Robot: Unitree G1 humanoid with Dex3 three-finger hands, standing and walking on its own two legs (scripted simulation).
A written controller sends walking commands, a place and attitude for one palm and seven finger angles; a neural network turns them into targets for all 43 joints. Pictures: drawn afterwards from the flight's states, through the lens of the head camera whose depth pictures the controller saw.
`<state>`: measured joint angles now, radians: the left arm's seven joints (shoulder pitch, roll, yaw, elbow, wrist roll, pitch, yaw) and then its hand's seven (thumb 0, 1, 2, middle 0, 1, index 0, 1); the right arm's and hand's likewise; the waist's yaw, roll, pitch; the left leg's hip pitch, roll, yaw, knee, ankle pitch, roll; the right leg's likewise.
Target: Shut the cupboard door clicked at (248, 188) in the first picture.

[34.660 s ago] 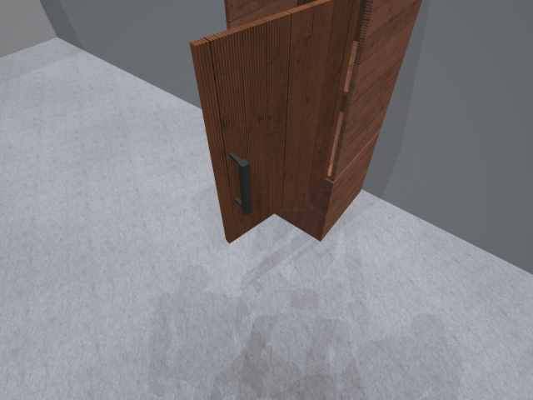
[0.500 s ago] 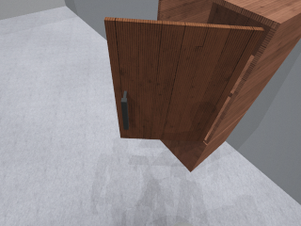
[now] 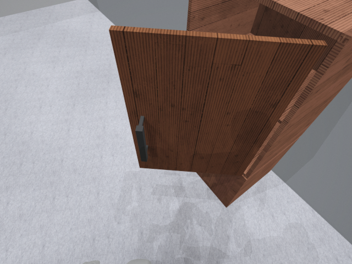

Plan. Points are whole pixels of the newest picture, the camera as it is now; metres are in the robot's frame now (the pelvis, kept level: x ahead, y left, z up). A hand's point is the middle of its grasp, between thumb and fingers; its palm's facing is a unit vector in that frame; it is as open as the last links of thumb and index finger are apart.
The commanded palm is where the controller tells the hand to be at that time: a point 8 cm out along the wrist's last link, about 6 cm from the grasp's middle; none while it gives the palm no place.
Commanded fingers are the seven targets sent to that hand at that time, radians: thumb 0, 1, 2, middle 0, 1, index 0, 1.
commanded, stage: come to a stop and stand still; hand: left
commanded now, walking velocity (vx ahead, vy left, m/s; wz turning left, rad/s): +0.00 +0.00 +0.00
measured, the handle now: (143, 140) +0.47 +0.14 -0.09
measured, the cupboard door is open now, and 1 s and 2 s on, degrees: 50 50 50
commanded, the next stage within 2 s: look again from close up in 0.76 s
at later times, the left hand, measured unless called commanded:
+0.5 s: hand out of the picture -0.05 +0.19 -0.17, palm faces -0.02 -0.98 -0.19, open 7.4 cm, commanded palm none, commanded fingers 0.00 0.90 0.90 -0.20 -0.30 -0.20 -0.30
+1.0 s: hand out of the picture -0.04 +0.17 -0.18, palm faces -0.04 -0.98 -0.18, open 7.4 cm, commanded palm none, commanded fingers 0.00 0.90 0.90 -0.20 -0.30 -0.20 -0.30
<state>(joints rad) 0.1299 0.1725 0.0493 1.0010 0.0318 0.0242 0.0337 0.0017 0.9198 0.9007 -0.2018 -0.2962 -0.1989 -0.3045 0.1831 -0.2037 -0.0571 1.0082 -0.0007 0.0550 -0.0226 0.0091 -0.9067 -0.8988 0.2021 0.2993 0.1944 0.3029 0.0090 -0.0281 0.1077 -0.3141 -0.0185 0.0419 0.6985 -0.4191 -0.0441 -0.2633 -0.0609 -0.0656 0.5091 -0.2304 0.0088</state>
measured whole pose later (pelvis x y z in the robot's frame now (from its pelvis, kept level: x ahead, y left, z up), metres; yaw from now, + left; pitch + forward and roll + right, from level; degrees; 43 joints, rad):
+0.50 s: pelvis -0.04 +0.02 +0.00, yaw -2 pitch -1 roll +0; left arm 0.31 0.15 0.00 1.11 0.02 0.02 0.02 0.01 0.91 0.90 -0.20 -0.30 -0.19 -0.30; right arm 0.20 -0.17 -0.03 1.06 0.00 0.01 -0.01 0.00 -0.93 -0.90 0.21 0.30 0.20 0.30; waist 0.00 0.01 0.03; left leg -0.25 -0.02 0.09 0.41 -0.14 0.04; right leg -0.13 -0.02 0.01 0.45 -0.30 0.01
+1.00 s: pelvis -0.04 +0.01 +0.00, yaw -1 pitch +0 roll -1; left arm 0.31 0.12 -0.02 1.10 0.02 -0.03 0.04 0.01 0.91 0.90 -0.20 -0.30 -0.20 -0.30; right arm 0.35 -0.13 0.00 1.09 -0.01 -0.01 -0.01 0.01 -0.91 -0.90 0.20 0.30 0.19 0.30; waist -0.04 0.04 0.04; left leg -0.34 0.01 0.05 0.55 -0.21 0.04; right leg -0.16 0.01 -0.02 0.50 -0.34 -0.01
